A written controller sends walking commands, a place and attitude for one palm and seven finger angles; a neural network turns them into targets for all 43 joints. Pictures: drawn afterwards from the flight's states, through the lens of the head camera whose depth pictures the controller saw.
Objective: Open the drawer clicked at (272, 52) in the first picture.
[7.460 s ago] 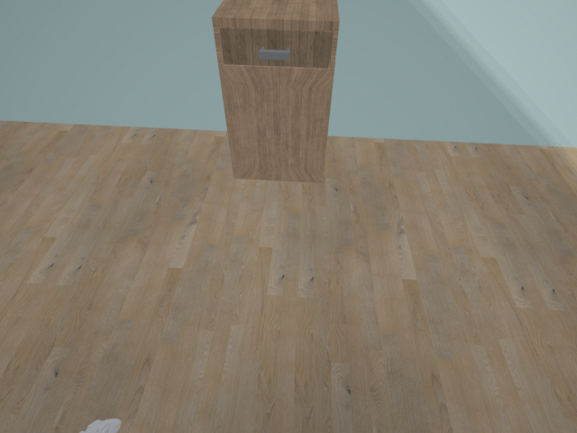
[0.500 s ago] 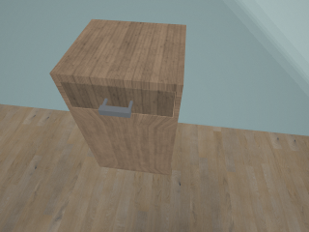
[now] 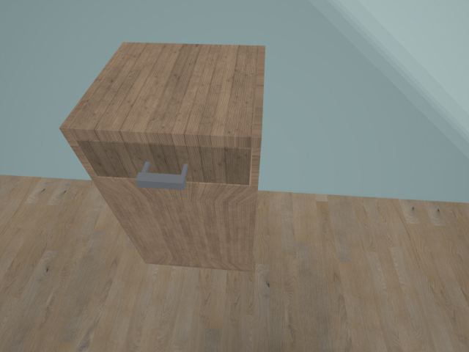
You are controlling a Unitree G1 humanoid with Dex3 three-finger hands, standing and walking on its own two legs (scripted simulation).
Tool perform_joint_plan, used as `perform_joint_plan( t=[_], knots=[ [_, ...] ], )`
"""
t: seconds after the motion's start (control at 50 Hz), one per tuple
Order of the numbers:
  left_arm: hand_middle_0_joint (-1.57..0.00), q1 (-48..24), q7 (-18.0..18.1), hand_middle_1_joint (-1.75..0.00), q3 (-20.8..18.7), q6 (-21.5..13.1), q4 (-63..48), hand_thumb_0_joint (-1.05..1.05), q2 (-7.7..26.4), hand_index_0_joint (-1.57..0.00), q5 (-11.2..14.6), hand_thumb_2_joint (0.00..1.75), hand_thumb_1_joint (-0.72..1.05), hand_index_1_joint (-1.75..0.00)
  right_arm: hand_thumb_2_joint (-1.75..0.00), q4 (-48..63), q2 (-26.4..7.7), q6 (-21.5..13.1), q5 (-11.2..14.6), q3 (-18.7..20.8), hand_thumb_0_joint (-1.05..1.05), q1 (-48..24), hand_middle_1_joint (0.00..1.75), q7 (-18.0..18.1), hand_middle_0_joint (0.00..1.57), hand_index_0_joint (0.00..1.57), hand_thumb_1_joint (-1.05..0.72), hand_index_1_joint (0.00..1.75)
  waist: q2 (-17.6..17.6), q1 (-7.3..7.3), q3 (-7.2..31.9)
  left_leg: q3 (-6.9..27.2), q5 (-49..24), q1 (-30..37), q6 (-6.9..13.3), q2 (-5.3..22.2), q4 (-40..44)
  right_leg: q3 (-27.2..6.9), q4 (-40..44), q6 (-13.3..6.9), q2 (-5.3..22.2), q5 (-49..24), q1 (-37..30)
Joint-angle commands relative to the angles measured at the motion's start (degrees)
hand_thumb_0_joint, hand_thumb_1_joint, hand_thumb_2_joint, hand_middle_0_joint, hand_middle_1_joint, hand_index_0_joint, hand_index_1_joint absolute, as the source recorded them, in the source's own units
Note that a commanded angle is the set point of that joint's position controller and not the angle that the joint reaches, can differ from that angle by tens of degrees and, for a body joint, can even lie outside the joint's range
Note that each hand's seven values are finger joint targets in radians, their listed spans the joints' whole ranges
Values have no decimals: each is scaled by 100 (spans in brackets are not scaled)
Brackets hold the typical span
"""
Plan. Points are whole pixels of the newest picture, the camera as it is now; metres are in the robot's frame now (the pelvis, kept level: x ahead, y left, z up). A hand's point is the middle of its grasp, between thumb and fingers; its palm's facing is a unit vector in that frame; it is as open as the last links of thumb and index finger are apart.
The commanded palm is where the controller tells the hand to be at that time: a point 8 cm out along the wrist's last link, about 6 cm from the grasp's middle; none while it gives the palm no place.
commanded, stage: come to a stop and stand still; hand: left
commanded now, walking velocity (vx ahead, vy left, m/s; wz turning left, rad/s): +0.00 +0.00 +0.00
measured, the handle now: (163, 173) +0.53 +0.21 -0.07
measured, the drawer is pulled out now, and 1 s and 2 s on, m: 0.00 0.00 0.00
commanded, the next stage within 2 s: look again from close up in 0.52 s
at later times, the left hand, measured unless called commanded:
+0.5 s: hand out of the picture -0.05 +0.13 -0.17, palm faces +0.07 -0.99 -0.16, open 7.3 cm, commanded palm none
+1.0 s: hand out of the picture -0.03 +0.19 -0.18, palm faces +0.05 -0.98 -0.19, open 7.3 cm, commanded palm none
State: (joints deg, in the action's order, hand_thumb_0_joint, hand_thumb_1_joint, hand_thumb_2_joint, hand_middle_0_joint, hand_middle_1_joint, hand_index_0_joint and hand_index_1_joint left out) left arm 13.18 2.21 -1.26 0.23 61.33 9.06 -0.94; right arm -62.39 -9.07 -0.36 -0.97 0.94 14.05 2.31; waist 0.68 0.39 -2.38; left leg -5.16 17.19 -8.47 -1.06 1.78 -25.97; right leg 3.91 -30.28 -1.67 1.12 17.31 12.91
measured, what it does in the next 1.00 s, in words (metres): steps on the spot: left foot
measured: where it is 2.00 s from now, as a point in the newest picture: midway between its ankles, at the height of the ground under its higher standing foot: outside the picture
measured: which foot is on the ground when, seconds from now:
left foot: down 0.00-0.62, up 0.64-0.74, down 0.76-1.00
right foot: down 0.00-1.00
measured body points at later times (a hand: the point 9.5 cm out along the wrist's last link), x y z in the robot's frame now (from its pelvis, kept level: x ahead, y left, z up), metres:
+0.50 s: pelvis -0.01 -0.02 +0.01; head +0.00 -0.03 +0.46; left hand -0.05 +0.18 -0.15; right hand -0.05 -0.22 -0.16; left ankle -0.04 +0.13 -0.74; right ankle -0.01 -0.09 -0.74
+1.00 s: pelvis -0.04 +0.02 +0.00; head -0.05 +0.02 +0.45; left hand -0.03 +0.24 -0.16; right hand -0.04 -0.19 -0.16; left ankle -0.04 +0.11 -0.74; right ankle -0.01 -0.09 -0.74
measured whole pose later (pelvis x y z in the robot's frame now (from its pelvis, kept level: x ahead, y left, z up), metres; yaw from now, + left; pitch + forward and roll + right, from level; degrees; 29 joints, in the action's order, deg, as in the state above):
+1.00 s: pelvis -0.04 +0.02 +0.00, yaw +1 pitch -2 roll +0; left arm 18.0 2.2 0.0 -0.4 62.2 8.3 -1.0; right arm -60.6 -7.8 -0.8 -1.4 -0.9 20.1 1.2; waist 0.3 0.3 1.0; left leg -4.3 15.6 -11.3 2.1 -0.2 -28.6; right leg 4.6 -28.1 -0.3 1.7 13.2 12.9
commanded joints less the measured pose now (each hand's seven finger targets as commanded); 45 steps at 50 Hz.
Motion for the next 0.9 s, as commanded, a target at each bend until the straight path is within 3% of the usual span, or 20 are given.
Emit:
perform_joint_plan(
  t=[0.0,0.14,0.24,0.38,0.58,0.6,0.62,0.64,0.66,0.68,0.7,0.72,0.74,0.76,0.82,0.88],
  knots=[
    [-20,447,-32,-30,-14,-121,-57,0,489,-20,30,90,90,-30,-90,26,-324,-58,23,-30,0,407,30,10,20,20,-90,30,-187,-69,126,440,-1391,-34,198,462,447,-624,687,-94,592,-2075,-303],
    [-20,493,-47,-30,40,-131,44,0,464,-20,37,90,90,-30,-90,-121,-272,-13,12,-100,0,507,30,-21,20,20,-90,30,-94,-71,-399,436,-643,-199,162,401,679,-717,1238,-108,510,-841,-26],
    [-20,582,-57,-30,43,-159,89,0,466,-20,49,90,90,-30,-90,-164,-261,-24,7,-123,0,663,30,-33,20,20,-90,30,-117,-65,-272,419,-563,-171,155,379,701,-729,1387,-119,492,-500,-90],
    [-20,791,-58,-30,50,-205,172,0,370,-20,52,90,90,-30,-90,-222,-191,-35,8,-128,0,861,30,-31,20,20,-90,30,-279,-60,-166,386,-561,-179,150,341,624,-739,1497,-123,502,-385,-148],
    [-20,1079,-42,-30,76,-231,312,0,167,-20,51,90,90,-30,-90,-286,-43,-70,11,-144,0,1057,30,10,20,20,-90,30,-102,-77,-249,404,-704,-261,143,367,623,-645,1397,-156,470,-727,-189],
    [-20,1362,215,-30,29,-378,456,0,493,-20,-37,90,90,-30,-90,81,-369,-152,60,-49,0,137,30,-80,20,20,-90,30,-162,-353,-559,74,-115,-1123,-92,312,-774,-1223,1153,380,993,-4015,-249],
    [-20,1364,184,-30,38,-422,418,0,759,-20,-18,90,90,-30,-90,339,-192,-75,126,-89,0,320,30,-96,20,20,-90,30,-391,-25,-212,217,160,-903,15,272,-933,-1130,1038,247,1374,-5371,-543],
    [-20,1321,163,-30,8,-389,238,0,595,-20,-18,90,90,-30,-90,355,29,-36,67,-72,0,816,30,-46,20,20,-90,30,-328,49,313,297,474,-796,162,183,-1050,-1180,878,83,1417,-5022,-862],
    [-20,1174,136,-30,26,-369,188,0,521,-20,-30,90,90,-30,-90,324,54,-48,75,-58,0,900,30,-54,20,20,-90,30,-382,90,714,272,471,-737,174,151,-927,-975,800,-268,1273,-4473,-977],
    [-20,1007,111,-30,23,-342,134,0,499,-20,-29,90,90,-30,-90,278,8,-33,72,-55,0,923,30,-57,20,20,-90,30,-530,108,820,247,323,-550,145,119,-695,-852,846,-413,1186,-3666,-896],
    [-20,880,95,-30,20,-316,75,0,450,-20,-14,90,90,-30,-90,252,-10,-36,59,-47,0,1006,30,-60,20,20,-90,30,-624,160,762,284,-23,-277,138,102,-387,-805,885,-418,1052,-2571,-564],
    [-20,761,81,-30,39,-264,44,0,374,-20,-2,90,90,-30,-90,245,-64,-48,37,-50,0,1097,30,-70,20,20,-90,30,-353,197,466,358,-290,-130,170,159,-208,-702,909,-353,852,-1379,-78],
    [-20,737,67,-30,60,-238,58,0,245,-20,24,90,90,-30,-90,219,-129,-71,8,-71,0,1109,30,-68,20,20,-90,30,-145,172,110,517,-521,-243,229,307,-29,-653,887,-270,638,-662,232],
    [-20,744,63,-30,71,-220,58,0,161,-20,30,90,90,-30,-90,222,-203,-79,-10,-73,0,1093,30,-61,20,20,-90,30,-4,126,-201,654,-591,-532,296,466,135,-608,864,-214,490,-387,310],
    [-20,868,23,-30,82,-156,64,0,224,-20,-1,90,90,-30,-90,318,-273,-75,-6,-97,0,881,30,-67,20,20,-90,30,395,-5,-622,817,-142,-1076,318,468,497,-555,806,-168,403,-119,238],
    [-20,939,-8,-30,103,-138,40,0,223,-20,7,90,90,-30,-90,369,-371,-98,-7,-109,0,888,30,-58,20,20,-90,30,50,-63,-609,939,149,-1275,361,462,723,-486,715,-118,377,-300,-11]
  ],
)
